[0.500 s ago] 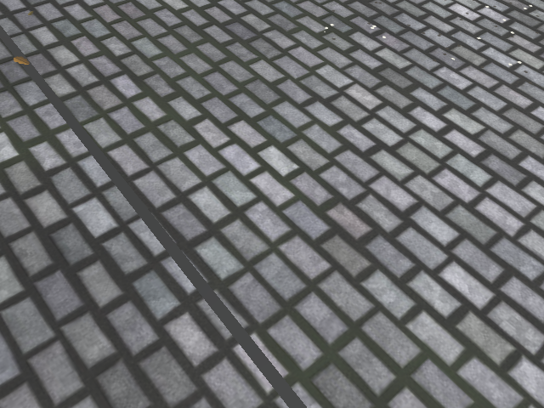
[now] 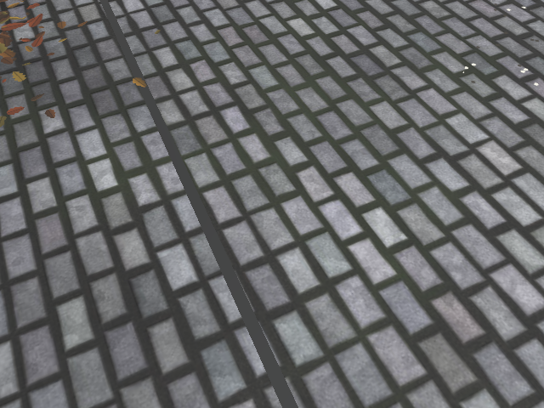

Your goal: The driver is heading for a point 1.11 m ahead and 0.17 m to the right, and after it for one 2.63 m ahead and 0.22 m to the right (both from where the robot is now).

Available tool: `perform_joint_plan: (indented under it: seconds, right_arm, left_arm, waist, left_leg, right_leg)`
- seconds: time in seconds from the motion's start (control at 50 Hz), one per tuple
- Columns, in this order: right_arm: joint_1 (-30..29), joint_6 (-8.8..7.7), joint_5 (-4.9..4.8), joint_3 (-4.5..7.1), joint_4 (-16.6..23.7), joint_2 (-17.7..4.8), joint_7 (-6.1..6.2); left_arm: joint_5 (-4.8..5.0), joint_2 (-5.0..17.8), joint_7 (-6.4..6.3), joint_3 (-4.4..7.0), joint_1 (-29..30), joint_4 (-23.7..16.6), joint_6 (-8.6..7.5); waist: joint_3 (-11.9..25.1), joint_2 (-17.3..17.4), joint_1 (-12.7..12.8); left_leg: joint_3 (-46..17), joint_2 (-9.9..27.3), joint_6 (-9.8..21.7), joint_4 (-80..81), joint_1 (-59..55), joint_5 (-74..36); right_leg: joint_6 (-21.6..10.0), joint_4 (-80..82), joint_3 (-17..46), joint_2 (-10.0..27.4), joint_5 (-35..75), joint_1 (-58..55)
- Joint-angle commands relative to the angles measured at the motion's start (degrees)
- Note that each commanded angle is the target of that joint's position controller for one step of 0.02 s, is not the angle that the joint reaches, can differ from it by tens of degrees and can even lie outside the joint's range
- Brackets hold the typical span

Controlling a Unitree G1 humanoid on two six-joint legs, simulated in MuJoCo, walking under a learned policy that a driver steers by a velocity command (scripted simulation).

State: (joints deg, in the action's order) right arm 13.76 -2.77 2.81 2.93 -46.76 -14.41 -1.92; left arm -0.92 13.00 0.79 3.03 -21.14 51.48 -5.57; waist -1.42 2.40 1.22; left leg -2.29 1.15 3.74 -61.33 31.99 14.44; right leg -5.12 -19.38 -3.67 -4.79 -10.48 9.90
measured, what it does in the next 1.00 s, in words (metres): walks ahead, turning right: left foot, then right foot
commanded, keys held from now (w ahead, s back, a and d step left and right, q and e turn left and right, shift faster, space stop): w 0.40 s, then w+e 0.60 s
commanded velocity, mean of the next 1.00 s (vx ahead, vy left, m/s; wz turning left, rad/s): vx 0.50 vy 0.00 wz -0.20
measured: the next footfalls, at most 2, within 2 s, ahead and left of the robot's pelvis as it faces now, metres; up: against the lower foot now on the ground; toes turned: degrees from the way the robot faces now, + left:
left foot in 0.30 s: +0.32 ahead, +0.12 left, +0.00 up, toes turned +3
right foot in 0.84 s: +0.59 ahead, -0.08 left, +0.00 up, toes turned -17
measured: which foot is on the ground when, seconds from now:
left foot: up 0.00-0.28, down 0.30-0.86, up 0.88-1.00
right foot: down 0.00-0.30, up 0.32-0.82, down 0.84-1.00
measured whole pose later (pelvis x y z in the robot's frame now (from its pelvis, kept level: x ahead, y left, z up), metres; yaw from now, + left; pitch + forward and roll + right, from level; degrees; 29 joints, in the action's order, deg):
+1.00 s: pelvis +0.53 -0.02 -0.01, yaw -17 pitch +0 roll +0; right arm 14.5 -4.9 1.7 2.1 -50.9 -12.8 0.0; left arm -0.5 14.5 0.5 4.2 -13.4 51.4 -1.9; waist -3.4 0.6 -0.4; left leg 0.5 3.9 0.6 -69.3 25.3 18.7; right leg -8.3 -25.9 -3.0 -7.7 -10.6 15.6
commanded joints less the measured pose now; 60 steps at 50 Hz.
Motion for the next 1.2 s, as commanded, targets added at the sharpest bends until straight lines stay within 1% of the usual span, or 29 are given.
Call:
perform_joint_plan:
  seconds: [0.02, 0.1, 0.2, 0.24, 0.26, 0.28, 0.3, 0.32, 0.34, 0.36, 0.4, 0.42, 0.46, 0.5, 0.54, 0.64, 0.72, 0.78, 0.82, 0.84, 0.86, 0.88, 0.9, 0.92, 0.94, 0.98, 1.02, 1.06, 1.2]
  right_arm:
    - [-1.78, -0.03, 0.04, -0.45, 3.56, -1.04, -0.55]
    - [-11.41, -0.28, -0.78, -1.65, 5.91, 0.22, -0.81]
    - [-17.74, -0.58, -1.23, -1.63, 7.45, -0.92, -0.32]
    - [-15.37, -0.95, -1.02, -1.23, 6.66, -1.59, 0.14]
    - [-10.44, -1.28, -0.8, -0.74, 4.9, -2.33, 0.55]
    - [-1.59, -1.88, -0.3, 0.11, 1.76, -3.96, 1.13]
    - [9.04, -2.43, 0.97, 1.34, -0.47, -7.93, 1.91]
    - [13.39, -2.12, 1.36, 2.82, -1.38, -13.3, 2.13]
    - [12.0, -1.29, -1.28, 2.49, -1.62, -9.83, 1.76]
    - [6.28, -1.3, -1.83, 1.69, -1.43, -7.38, 1.52]
    - [1.74, -2.15, -1.69, 0.76, -1.67, -3.34, 1.24]
    - [1.26, -2.46, -1.79, 0.39, -2.36, -1.94, 1.46]
    - [3.38, -3.48, -1.81, 0.34, -3.77, -1.86, 1.62]
    - [5.33, -4.13, -2.03, 0.58, -5.15, -2.9, 1.72]
    - [7.29, -4.24, -1.86, 0.44, -6.17, -2.74, 1.79]
    - [10.05, -4.38, -1.91, -0.01, -7.72, -3.01, 2.23]
    - [14.46, -3.82, -1.63, -0.01, -9.97, -3.94, 3.25]
    - [13.96, -3.07, -1.4, 0.26, -10.54, -5.53, 3.96]
    - [13.1, -2.15, -1.21, 0.75, -10.43, -7.2, 4.17]
    - [12.41, -1.76, -1.48, 0.87, -9.78, -7.76, 4.07]
    - [12.04, -1.95, -1.66, 0.49, -7.56, -6.28, 3.74]
    - [12.33, -2.6, -2.71, 0.08, -3.8, -2.26, 2.45]
    - [5.65, -3.37, -1.82, 0.78, -2.46, -6.52, 2.11]
    - [2.34, -4.17, -2.45, 0.47, -1.05, -5.54, 1.83]
    - [2.92, -4.41, -2.42, 0.43, -1.5, -5.13, 1.99]
    - [4.15, -2.23, -0.43, 0.23, -1.52, -3.73, 1.94]
    - [4.11, -0.31, 0.2, 0.21, -0.91, -2.97, 1.55]
    - [0.72, 0.44, 0.09, 0.13, 0.64, -2.71, 1.24]
    - [-13.24, 0.33, -0.79, -0.59, 4.94, -2.59, 0.37]
  left_arm:
    - [0.38, 4.66, 0.15, 0.48, -1.27, -1.83, -1.22]
    - [0.71, 5.4, 0.07, 0.33, -5.56, 0.13, -0.98]
    - [0.05, 6.55, -0.7, 0.15, -9.71, 2.68, -0.25]
    - [-0.09, 7.2, -1.09, 0.21, -9.15, 3.35, 0.14]
    - [0.04, 7.65, -1.2, 0.27, -8.85, 3.7, 0.35]
    - [0.26, 7.49, -1.22, 0.12, -8.39, 3.82, 0.54]
    - [0.66, 6.29, -1.21, -0.38, -6.87, 1.99, 0.39]
    - [2.57, -0.22, -0.82, -1.78, -12.61, 0.38, 0.43]
    - [0.73, 6.64, -1.25, 0.1, -9.44, 1.48, 0.71]
    - [0.45, 6.43, -0.99, 0.37, -4.25, -0.36, 0.52]
    - [-0.11, 4.65, -0.44, 0.21, -1.04, -0.64, 0.82]
    - [-0.7, 3.59, -0.08, 0.05, -2.57, 0.07, 1.73]
    - [-0.92, 2.11, 0.62, 0.0, -3.14, 0.71, 3.02]
    - [-0.97, 1.98, 1.08, 0.19, 0.09, -0.25, 3.65]
    - [-0.81, 2.16, 1.26, 0.27, 4.76, -1.67, 3.91]
    - [-0.55, 1.06, 1.75, -0.69, 15.08, -5.01, 3.52]
    - [-0.77, 1.18, 2.09, -1.12, 21.5, -7.74, 3.4]
    - [-0.99, 1.98, 1.83, -0.64, 19.65, -7.81, 3.35]
    - [-1.15, 3.85, 1.43, 0.49, 11.09, -5.37, 3.1]
    - [-1.64, 5.86, 1.11, 1.62, 2.69, -2.73, 2.67]
    - [-2.24, 11.22, 0.28, 3.45, -5.65, -1.25, 2.57]
    - [-0.95, 15.57, 0.02, 4.6, -2.87, -2.54, 3.28]
    - [0.33, 14.47, -0.13, 4.47, -2.52, -2.28, 4.04]
    - [0.48, 12.16, -0.52, 3.88, 0.87, -2.27, 4.05]
    - [0.41, 9.16, -0.5, 3.2, 3.2, -2.19, 3.83]
    - [0.78, 7.0, -0.79, 2.4, 6.09, -2.59, 2.95]
    - [1.13, 7.75, -0.66, 2.4, 4.76, -2.26, 1.84]
    - [1.07, 9.12, -0.63, 2.65, 2.85, -1.87, 1.5]
    - [0.81, 7.89, -0.87, 1.71, -6.04, 0.71, 1.2]
  waist:
    - [-1.77, -5.15, -1.46]
    - [-2.41, -5.78, 1.03]
    - [-3.21, -6.22, 2.53]
    - [-2.2, -6.76, 0.78]
    - [0.3, -6.73, -1.46]
    - [5.05, -5.28, -5.23]
    - [11.77, -2.09, -9.52]
    - [19.4, 11.25, -7.63]
    - [16.55, 3.32, -7.96]
    - [7.86, 1.9, -5.39]
    - [1.92, 0.36, -2.2]
    - [1.2, 0.99, -0.53]
    - [0.9, 0.78, 0.33]
    - [-0.93, 0.96, 0.53]
    - [-2.55, 0.7, -0.2]
    - [-4.17, 0.77, -2.09]
    - [-5.4, 0.69, -3.93]
    - [-3.27, 2.03, -2.1]
    - [2.1, 3.16, 1.61]
    - [6.74, 1.86, 5.42]
    - [13.04, -3.94, 8.55]
    - [17.31, -17.86, 4.44]
    - [13.56, -6.86, 5.82]
    - [6.97, -4.43, 4.1]
    - [2.2, 0.22, 1.18]
    - [0.88, -0.16, -2.38]
    - [1.18, -1.57, -3.16]
    - [0.17, -2.86, -2.69]
    - [-1.32, -5.68, 3.01]
  left_leg:
    - [1.36, 3.4, -1.25, 5.76, 5.98, -5.94]
    - [4.87, 2.43, -1.96, 19.25, 2.68, -13.6]
    - [6.1, 0.59, -0.42, 26.94, 0.8, -10.45]
    - [6.8, -1.44, 1.27, 30.11, -4.54, -6.04]
    - [7.5, -3.28, 2.41, 32.69, -11.27, -5.18]
    - [7.14, -3.68, 4.21, 35.34, -23.08, -6.82]
    - [-3.74, 6.59, 7.43, 35.68, -38.21, -2.31]
    - [-30.56, 23.88, 15.72, 39.58, -54.38, 0.31]
    - [-35.31, 22.49, 15.58, 43.78, -49.85, 1.44]
    - [-25.76, 19.52, 13.74, 45.12, -42.13, -1.29]
    - [-15.4, 14.23, 10.14, 48.6, -30.47, -10.19]
    - [-11.33, 12.49, 8.58, 50.12, -26.89, -11.64]
    - [-7.38, 11.77, 7.96, 52.02, -24.55, -15.44]
    - [-3.72, 11.49, 7.46, 54.14, -24.07, -15.93]
    - [-0.64, 11.02, 6.74, 55.23, -24.72, -16.83]
    - [6.76, 9.81, 4.69, 55.07, -26.82, -23.44]
    - [9.66, 12.0, 4.19, 52.23, -34.64, -30.07]
    - [12.44, 13.06, 3.46, 43.73, -39.26, -49.7]
    - [14.13, 13.22, 3.07, 29.05, -39.33, -60.24]
    - [15.1, 12.31, 2.04, 16.63, -33.48, -53.62]
    - [15.5, 10.23, 0.52, -1.66, -20.36, -31.69]
    - [10.43, -4.28, -2.71, -22.58, 4.24, 15.59]
    - [0.45, -0.89, -1.9, -23.19, 11.53, 11.57]
    - [0.14, 1.9, -1.71, -19.45, 12.36, 5.93]
    - [0.4, 3.78, -2.03, -13.43, 8.74, 3.36]
    - [0.08, 5.34, -3.63, -6.95, 1.84, 3.19]
    - [1.16, 5.03, -5.0, -3.43, 0.55, 2.84]
    - [2.28, 5.09, -6.05, 1.4, 2.48, -1.31]
    - [3.95, 3.84, -4.92, 19.24, 6.44, -15.96]
  right_leg:
    - [-7.77, 12.28, 13.2, 15.65, 12.14, -1.08]
    - [-5.56, 11.65, 8.43, 13.47, 18.75, -2.3]
    - [-5.46, 7.69, 8.94, 16.51, 25.64, -10.66]
    - [-4.71, 2.63, 8.18, 17.0, 35.39, -12.79]
    - [-3.99, -3.39, 7.25, 16.35, 42.0, -12.92]
    - [-2.83, -13.26, 5.08, 14.34, 42.18, -9.56]
    - [-1.69, -27.94, 3.33, 12.31, 26.75, 1.6]
    - [1.09, -49.66, -1.29, 2.72, -12.93, 22.57]
    - [0.39, -54.84, 4.91, 3.43, -17.73, 28.3]
    - [-0.01, -53.88, 6.01, 6.22, -12.3, 29.96]
    - [0.5, -47.96, 5.92, 9.16, -7.46, 25.61]
    - [1.13, -46.14, 5.97, 9.65, -6.97, 22.78]
    - [1.72, -45.16, 5.87, 9.05, -5.71, 21.17]
    - [2.05, -43.56, 6.15, 9.48, -1.87, 24.47]
    - [2.35, -40.69, 6.38, 9.69, 2.8, 28.28]
    - [2.15, -26.64, 2.47, 8.76, 12.6, 27.79]
    - [0.06, -18.94, -1.67, 7.72, 9.97, 27.76]
    - [-3.03, -16.13, -4.91, 4.09, 2.09, 22.17]
    - [-5.86, -14.18, -6.38, -0.09, -2.92, 11.91]
    - [-7.97, -10.11, -4.21, -0.63, -1.58, -0.14]
    - [-11.82, -8.29, 11.35, 11.08, -6.65, -14.51]
    - [-21.36, 0.59, 45.2, 25.51, -5.28, -28.86]
    - [-19.99, 3.04, 41.8, 23.84, -2.52, -26.79]
    - [-18.01, 3.81, 33.93, 22.77, 1.81, -19.75]
    - [-15.3, 5.12, 28.79, 20.28, 9.26, -11.42]
    - [-12.48, 6.33, 21.58, 15.15, 15.9, -3.11]
    - [-12.33, 6.81, 19.16, 12.97, 19.99, -0.75]
    - [-11.52, 8.09, 17.61, 11.64, 19.64, 0.29]
    - [-5.8, 7.85, 15.62, 10.91, 25.81, -8.54]
Over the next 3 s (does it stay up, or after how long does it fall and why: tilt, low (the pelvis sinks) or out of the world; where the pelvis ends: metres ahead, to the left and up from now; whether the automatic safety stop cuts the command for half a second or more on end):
stays up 1.56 -0.21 -0.02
